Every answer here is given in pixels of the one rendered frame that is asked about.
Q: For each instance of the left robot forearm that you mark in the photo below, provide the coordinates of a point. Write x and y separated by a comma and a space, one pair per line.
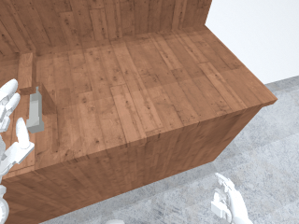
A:
4, 209

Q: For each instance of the counter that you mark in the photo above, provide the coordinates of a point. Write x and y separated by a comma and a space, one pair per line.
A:
132, 92

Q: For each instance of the robot right hand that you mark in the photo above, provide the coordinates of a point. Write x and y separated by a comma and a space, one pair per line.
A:
228, 205

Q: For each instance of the robot left hand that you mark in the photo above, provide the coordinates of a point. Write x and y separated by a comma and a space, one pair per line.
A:
17, 152

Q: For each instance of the tap lever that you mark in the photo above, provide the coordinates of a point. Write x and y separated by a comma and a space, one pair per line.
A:
35, 123

